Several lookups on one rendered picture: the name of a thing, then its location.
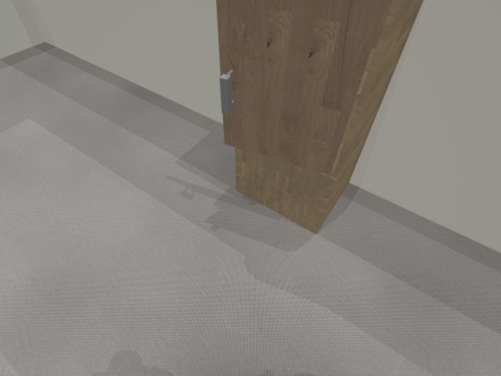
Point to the handle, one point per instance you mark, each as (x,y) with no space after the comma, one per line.
(226,92)

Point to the cupboard door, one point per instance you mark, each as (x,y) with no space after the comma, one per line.
(297,67)

